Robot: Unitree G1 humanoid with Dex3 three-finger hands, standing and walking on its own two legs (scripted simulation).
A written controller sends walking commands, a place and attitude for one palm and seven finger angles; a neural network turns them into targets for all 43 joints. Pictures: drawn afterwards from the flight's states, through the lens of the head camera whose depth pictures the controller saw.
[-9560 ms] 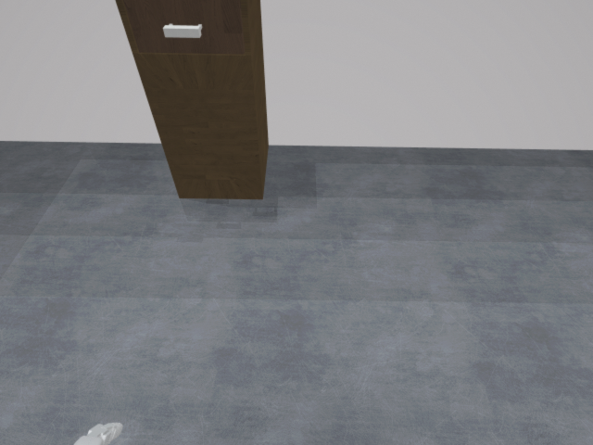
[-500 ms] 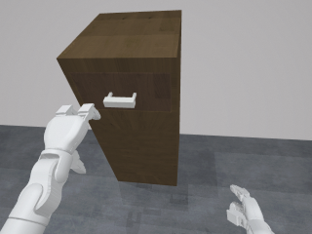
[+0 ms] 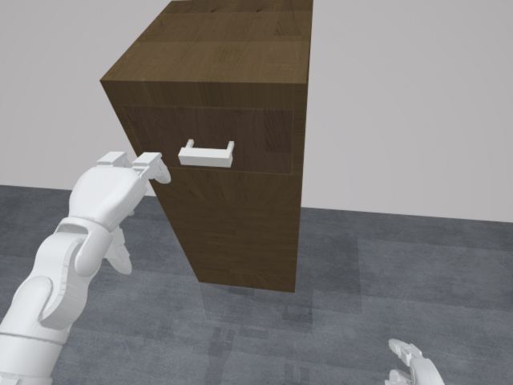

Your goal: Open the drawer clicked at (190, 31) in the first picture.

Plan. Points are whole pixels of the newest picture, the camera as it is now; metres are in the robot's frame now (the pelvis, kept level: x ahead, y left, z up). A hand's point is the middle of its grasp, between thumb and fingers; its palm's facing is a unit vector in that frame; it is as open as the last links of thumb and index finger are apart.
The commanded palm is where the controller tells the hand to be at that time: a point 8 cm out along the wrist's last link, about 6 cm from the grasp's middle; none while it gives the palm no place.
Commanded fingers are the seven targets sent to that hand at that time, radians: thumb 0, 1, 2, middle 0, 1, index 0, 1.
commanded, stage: raise the hand with hooked fingers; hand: left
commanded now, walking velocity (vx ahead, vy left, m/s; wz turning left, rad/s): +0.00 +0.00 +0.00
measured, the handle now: (208, 150) +0.56 +0.20 +0.02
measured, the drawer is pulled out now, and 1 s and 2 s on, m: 0.00 0.00 0.00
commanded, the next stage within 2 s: move the hooked fingers above the handle in 0.08 s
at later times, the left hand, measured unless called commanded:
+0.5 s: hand (152, 195) +0.35 +0.22 +0.12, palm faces +0.02 -0.05 -1.00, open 13.9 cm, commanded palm +0.33 +0.23 +0.18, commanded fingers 0.00 -0.50 0.30 -0.30 -1.20 -0.30 -1.20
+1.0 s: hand (170, 166) +0.42 +0.22 +0.11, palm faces +0.05 -0.03 -1.00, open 13.9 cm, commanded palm +0.40 +0.22 +0.16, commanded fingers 0.00 -0.50 0.30 -0.30 -1.20 -0.30 -1.20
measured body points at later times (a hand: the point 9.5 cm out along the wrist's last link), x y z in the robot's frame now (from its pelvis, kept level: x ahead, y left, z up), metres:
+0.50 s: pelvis +0.00 -0.03 +0.00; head +0.02 -0.06 +0.45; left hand +0.34 +0.22 +0.17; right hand +0.19 -0.26 -0.12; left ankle -0.01 +0.09 -0.74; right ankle +0.02 -0.13 -0.74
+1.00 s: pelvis +0.02 -0.01 -0.01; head +0.06 -0.04 +0.44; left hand +0.41 +0.22 +0.16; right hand +0.14 -0.27 -0.14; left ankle -0.01 +0.09 -0.74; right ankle +0.02 -0.13 -0.74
